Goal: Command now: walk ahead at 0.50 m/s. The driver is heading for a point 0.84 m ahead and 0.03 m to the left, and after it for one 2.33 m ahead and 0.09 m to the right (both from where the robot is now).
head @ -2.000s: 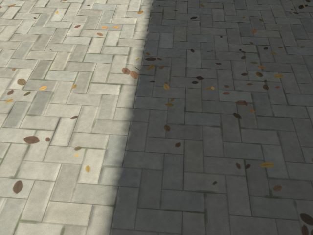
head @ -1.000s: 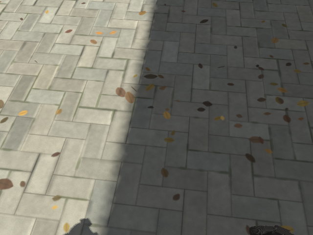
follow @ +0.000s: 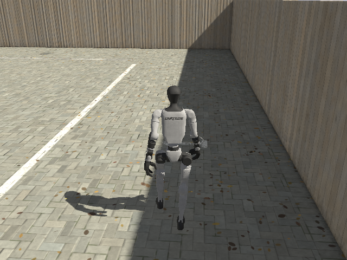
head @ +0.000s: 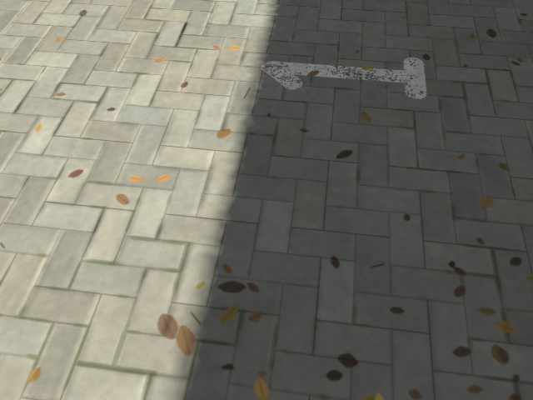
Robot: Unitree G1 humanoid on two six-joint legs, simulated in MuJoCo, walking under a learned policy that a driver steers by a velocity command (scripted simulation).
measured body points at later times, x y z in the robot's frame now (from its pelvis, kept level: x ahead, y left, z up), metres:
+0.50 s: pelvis +0.27 +0.05 +0.00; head +0.28 +0.06 +0.45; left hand +0.39 +0.28 -0.13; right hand +0.20 -0.19 -0.14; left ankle +0.21 +0.10 -0.74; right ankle +0.41 -0.11 -0.68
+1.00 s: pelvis +0.53 -0.01 +0.00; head +0.55 -0.01 +0.45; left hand +0.49 +0.24 -0.14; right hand +0.63 -0.25 -0.14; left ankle +0.62 +0.15 -0.67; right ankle +0.51 -0.06 -0.74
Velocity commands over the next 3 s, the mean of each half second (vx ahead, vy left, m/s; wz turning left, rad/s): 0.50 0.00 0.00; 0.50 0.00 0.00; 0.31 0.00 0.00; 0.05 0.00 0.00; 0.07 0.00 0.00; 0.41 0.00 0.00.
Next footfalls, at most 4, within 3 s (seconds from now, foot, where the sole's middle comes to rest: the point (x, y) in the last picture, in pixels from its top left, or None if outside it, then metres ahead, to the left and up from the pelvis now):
0.14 left None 0.25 0.11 -0.78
0.72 right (322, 374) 0.55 -0.06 -0.78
1.26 left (259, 272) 0.84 0.11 -0.78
1.66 right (329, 287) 0.80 -0.09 -0.78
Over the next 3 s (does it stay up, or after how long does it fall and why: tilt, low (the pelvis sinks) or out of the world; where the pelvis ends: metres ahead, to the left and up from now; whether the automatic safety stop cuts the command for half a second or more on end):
stays up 1.00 0.05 -0.01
